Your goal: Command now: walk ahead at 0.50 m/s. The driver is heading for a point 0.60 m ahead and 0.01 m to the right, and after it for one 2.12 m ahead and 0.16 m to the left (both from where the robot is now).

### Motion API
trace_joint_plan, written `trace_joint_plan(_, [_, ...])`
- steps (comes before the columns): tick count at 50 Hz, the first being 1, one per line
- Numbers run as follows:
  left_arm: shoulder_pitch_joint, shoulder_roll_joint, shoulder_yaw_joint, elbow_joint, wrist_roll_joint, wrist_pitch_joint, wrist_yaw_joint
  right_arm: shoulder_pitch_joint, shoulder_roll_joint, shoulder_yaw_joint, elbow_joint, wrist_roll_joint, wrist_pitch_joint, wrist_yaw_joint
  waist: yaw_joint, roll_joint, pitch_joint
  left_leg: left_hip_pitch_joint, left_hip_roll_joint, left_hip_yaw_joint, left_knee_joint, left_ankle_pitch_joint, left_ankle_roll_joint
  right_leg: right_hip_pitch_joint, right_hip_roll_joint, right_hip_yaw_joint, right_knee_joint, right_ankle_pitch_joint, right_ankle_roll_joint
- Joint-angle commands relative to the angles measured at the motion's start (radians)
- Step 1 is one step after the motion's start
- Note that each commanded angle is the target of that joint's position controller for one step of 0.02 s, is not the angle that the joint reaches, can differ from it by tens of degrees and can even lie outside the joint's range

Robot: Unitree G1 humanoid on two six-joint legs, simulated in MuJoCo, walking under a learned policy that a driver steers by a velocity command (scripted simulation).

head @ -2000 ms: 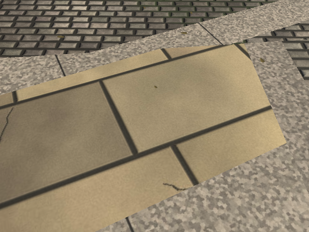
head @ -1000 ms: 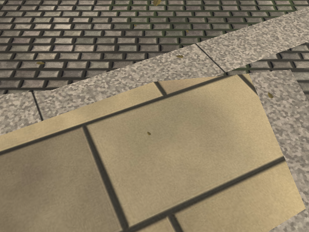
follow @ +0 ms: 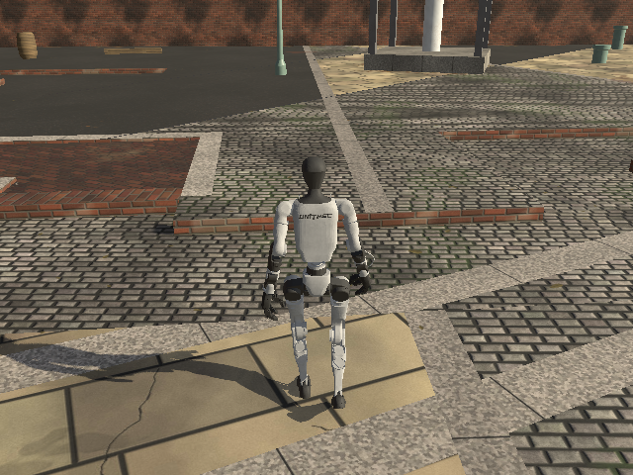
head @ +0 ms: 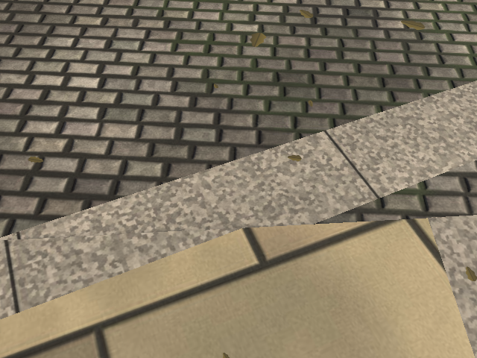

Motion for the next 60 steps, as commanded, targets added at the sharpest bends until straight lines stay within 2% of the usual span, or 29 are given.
trace_joint_plan(1, [-0.025, 0.083, 0.024, -0.069, 0.016, -0.006, -0.007, 0.148, -0.075, -0.019, 0.025, 0.011, -0.01, -0.002, -0.035, 0.041, -0.044, 0.284, 0.301, -0.39, -0.337, 0.073, 0.135, -0.343, -0.095, 0.059, 0.105, 0.115, -0.007])
trace_joint_plan(3, [0.01, 0.045, 0.02, -0.061, 0.028, 0.019, -0.019, 0.188, -0.05, -0.008, 0.055, 0.012, -0.022, -0.007, -0.003, 0.068, -0.043, 0.212, 0.267, -0.309, -0.364, 0.166, 0.12, -0.271, -0.104, 0.044, 0.056, 0.129, 0.013])
trace_joint_plan(6, [-0.071, 0.048, 0.023, -0.09, 0.03, 0.038, -0.028, 0.255, -0.079, -0.009, 0.084, 0.015, -0.032, -0.011, 0.004, 0.067, -0.012, 0.212, 0.237, -0.237, -0.395, 0.223, 0.117, -0.343, -0.118, 0.016, -0.018, 0.197, 0.039])
trace_joint_plan(12, [-0.323, 0.044, 0.011, -0.174, 0.015, 0.042, -0.033, 0.363, -0.079, 0.001, 0.11, 0.014, -0.025, -0.015, -0.051, 0.071, 0.036, 0.273, 0.206, -0.171, -0.415, 0.298, 0.094, -0.418, -0.117, -0.031, -0.302, 0.38, 0.066])
trace_joint_plan(18, [-0.461, 0.051, 0.004, -0.229, 0.012, 0.032, -0.027, 0.457, -0.086, 0.001, 0.15, 0.001, -0.017, -0.027, -0.09, 0.081, 0.061, 0.438, 0.25, -0.159, -0.354, 0.434, 0.108, -0.42, -0.076, -0.062, -0.46, 0.35, 0.03])
trace_joint_plan(21, [-0.4, 0.065, 0.013, -0.223, 0.012, 0.021, -0.017, 0.416, -0.105, -0.005, 0.15, -0.005, -0.013, -0.037, -0.041, 0.09, 0.033, 0.472, 0.263, -0.135, -0.236, 0.688, 0.09, -0.287, -0.029, -0.082, -0.527, 0.244, -0.019])
trace_joint_plan(23, [-0.129, 0.098, 0.037, -0.132, 0.019, 0.003, -0.002, 0.378, -0.118, -0.007, 0.145, 0.004, -0.009, -0.036, 0.071, 0.059, -0.102, 0.406, 0.211, -0.084, 0.063, 0.8, 0.053, 0.045, 0.025, -0.104, -0.623, 0.282, -0.063])
trace_joint_plan(24, [0.053, 0.171, 0.061, -0.09, 0.043, -0.008, 0.009, 0.374, -0.089, 0.004, 0.118, 0.016, -0.01, -0.033, 0.13, -0.004, -0.218, 0.203, 0.17, -0.059, 0.335, 0.513, 0.029, 0.314, -0.148, 0.089, -0.637, 0.24, -0.117])
trace_joint_plan(25, [0.116, 0.271, 0.084, -0.086, 0.051, -0.005, 0.006, 0.491, 0.013, 0.021, 0.101, 0.052, -0.008, -0.021, 0.084, -0.221, -0.348, -0.15, -0.024, -0.007, 0.732, -0.244, -0.023, 0.577, -0.455, 0.581, -0.735, 0.214, -0.27])
trace_joint_plan(26, [0.044, 0.228, 0.079, -0.092, 0.007, 0.013, -0.005, 0.427, -0.091, -0.008, 0.107, 0.023, -0.003, -0.024, 0.076, -0.074, -0.308, -0.242, -0.007, -0.153, 0.822, -0.315, -0.008, 0.496, -0.424, 0.652, -0.811, 0.149, -0.261])
trace_joint_plan(27, [-0.067, 0.177, 0.063, -0.11, 0.001, 0.015, -0.007, 0.338, -0.093, -0.014, 0.073, 0.017, -0.005, -0.023, 0.034, -0.051, -0.151, -0.287, 0.044, -0.16, 0.812, -0.237, -0.002, 0.355, -0.392, 0.492, -0.832, 0.132, -0.227])
trace_joint_plan(28, [-0.121, 0.118, 0.048, -0.116, 0.005, 0.008, -0.011, 0.286, -0.084, -0.013, 0.059, 0.015, -0.009, -0.019, 0.014, -0.008, -0.08, -0.268, 0.076, -0.159, 0.759, -0.173, -0.002, 0.236, -0.345, 0.394, -0.872, 0.196, -0.195])
trace_joint_plan(30, [-0.131, 0.052, 0.027, -0.094, 0.006, -0.005, -0.003, 0.298, -0.045, -0.013, 0.064, -0.004, 0.014, -0.01, -0.049, -0.016, -0.033, -0.176, 0.117, -0.157, 0.659, -0.117, -0.013, 0.097, -0.254, 0.243, -0.917, 0.274, -0.121])
trace_joint_plan(31, [-0.1, 0.06, 0.027, -0.08, 0.009, -0.013, 0.0, 0.319, -0.026, -0.012, 0.068, -0.007, 0.027, -0.004, -0.058, -0.046, -0.038, -0.146, 0.114, -0.149, 0.635, -0.117, -0.022, 0.073, -0.255, 0.224, -0.922, 0.323, -0.128])
trace_joint_plan(32, [-0.066, 0.063, 0.027, -0.066, 0.007, -0.021, 0.001, 0.31, -0.022, -0.013, 0.066, -0.011, 0.035, 0.0, -0.064, -0.033, -0.028, -0.152, 0.117, -0.141, 0.62, -0.11, -0.029, 0.065, -0.245, 0.204, -0.928, 0.369, -0.132])
trace_joint_plan(35, [-0.013, 0.101, 0.031, -0.05, 0.003, -0.028, 0.003, 0.184, -0.033, -0.015, 0.016, -0.011, 0.052, 0.008, -0.06, -0.026, 0.016, -0.247, 0.14, -0.117, 0.525, -0.015, -0.056, 0.064, -0.226, 0.155, -0.976, 0.364, -0.133])
trace_joint_plan(39, [0.036, 0.085, 0.014, -0.037, 0.003, -0.024, 0.003, 0.071, -0.012, -0.001, -0.022, 0.003, 0.051, 0.001, -0.049, -0.033, 0.022, -0.211, 0.115, -0.059, 0.301, 0.099, -0.078, 0.08, -0.183, 0.024, -0.896, 0.88, -0.095])
trace_joint_plan(41, [0.067, 0.082, 0.007, -0.026, 0.0, -0.019, 0.006, 0.034, 0.002, 0.01, -0.027, 0.012, 0.05, -0.005, -0.03, -0.06, -0.002, -0.145, 0.08, -0.027, 0.204, 0.158, -0.068, 0.095, -0.164, -0.015, -0.855, 0.973, -0.066])
trace_joint_plan(44, [0.097, 0.079, 0.0, -0.009, 0.006, -0.004, 0.016, 0.013, -0.009, 0.016, -0.025, 0.013, 0.048, -0.019, -0.011, -0.089, -0.016, -0.1, 0.052, -0.023, 0.128, 0.157, -0.049, 0.157, -0.176, -0.013, -0.796, 0.997, -0.069])
trace_joint_plan(47, [0.072, 0.083, 0.0, -0.007, 0.013, 0.009, 0.029, 0.097, -0.04, 0.009, 0.01, 0.004, 0.033, -0.03, -0.043, -0.088, -0.036, 0.004, 0.027, -0.046, 0.036, 0.071, -0.015, 0.2, -0.203, 0.021, -0.671, 1.018, -0.072])
trace_joint_plan(48, [0.051, 0.088, 0.002, -0.007, 0.006, 0.012, 0.032, 0.183, -0.044, 0.005, 0.044, 0.001, 0.021, -0.035, -0.086, -0.057, -0.058, 0.097, 0.019, -0.048, -0.075, 0.14, -0.002, 0.2, -0.183, 0.016, -0.57, 0.977, -0.053])
trace_joint_plan(49, [0.066, 0.081, -0.001, -0.008, -0.003, 0.01, 0.032, 0.267, -0.082, -0.004, 0.073, -0.005, 0.001, -0.04, -0.109, 0.007, -0.112, 0.25, 0.089, -0.103, -0.137, 0.474, 0.012, 0.144, -0.134, -0.005, -0.431, 0.8, -0.018])
trace_joint_plan(50, [0.148, 0.032, -0.013, -0.018, -0.025, 0.011, 0.037, 0.356, -0.153, -0.017, 0.079, -0.015, -0.01, -0.039, -0.092, 0.139, -0.242, 0.488, 0.34, -0.309, -0.042, 0.992, 0.102, -0.02, -0.047, -0.049, -0.169, 0.257, 0.014])
trace_joint_plan(51, [0.258, 0.012, -0.008, 0.017, -0.047, 0.034, 0.034, 0.325, -0.14, -0.011, 0.074, 0.027, 0.008, -0.034, -0.067, 0.235, -0.373, 0.528, 0.469, -0.493, -0.081, 1.02, 0.262, -0.098, 0.054, -0.012, 0.013, -0.241, 0.037])
trace_joint_plan(52, [0.196, 0.069, 0.007, 0.021, -0.012, 0.056, 0.034, 0.25, -0.108, -0.003, 0.052, 0.046, 0.021, -0.028, -0.054, 0.124, -0.287, 0.387, 0.433, -0.461, -0.152, 0.752, 0.261, -0.123, 0.015, 0.051, 0.051, -0.24, 0.046])
trace_joint_plan(53, [0.095, 0.057, 0.009, -0.003, 0.012, 0.065, 0.03, 0.174, -0.074, 0.009, 0.043, 0.036, 0.03, -0.031, -0.049, 0.103, -0.158, 0.267, 0.387, -0.419, -0.216, 0.526, 0.233, -0.164, 0.004, 0.049, 0.054, -0.212, 0.054])
trace_joint_plan(55, [0.02, 0.027, 0.005, -0.021, 0.018, 0.085, 0.025, 0.105, -0.037, 0.025, 0.041, 0.016, 0.04, -0.043, -0.006, 0.08, -0.051, 0.08, 0.299, -0.305, -0.309, 0.321, 0.153, -0.107, -0.044, 0.061, -0.084, -0.093, 0.069])
trace_joint_plan(57, [0.067, -0.005, -0.003, 0.01, 0.021, 0.106, 0.027, 0.11, -0.031, 0.031, 0.057, 0.008, 0.035, -0.044, 0.018, 0.088, -0.071, 0.032, 0.245, -0.24, -0.312, 0.288, 0.112, -0.012, -0.031, 0.034, -0.184, -0.043, 0.079])
trace_joint_plan(60, [0.034, -0.005, -0.01, 0.016, 0.01, 0.127, 0.039, 0.137, -0.056, 0.031, 0.074, 0.011, 0.031, -0.04, 0.004, 0.109, -0.09, 0.046, 0.228, -0.242, -0.331, 0.074, 0.094, 0.016, -0.027, 0.021, -0.339, -0.028, 0.082])
Keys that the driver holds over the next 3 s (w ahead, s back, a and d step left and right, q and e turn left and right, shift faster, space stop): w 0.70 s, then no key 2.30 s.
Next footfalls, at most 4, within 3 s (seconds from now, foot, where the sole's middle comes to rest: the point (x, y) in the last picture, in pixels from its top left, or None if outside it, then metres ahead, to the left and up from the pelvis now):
0.48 right None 0.41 -0.10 -0.77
0.98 left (231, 300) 0.62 0.05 -0.77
1.34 right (301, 332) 0.54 -0.14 -0.77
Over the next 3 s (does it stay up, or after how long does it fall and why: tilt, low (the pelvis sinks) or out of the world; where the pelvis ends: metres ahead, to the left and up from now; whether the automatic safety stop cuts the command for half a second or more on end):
stays up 0.56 -0.06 0.01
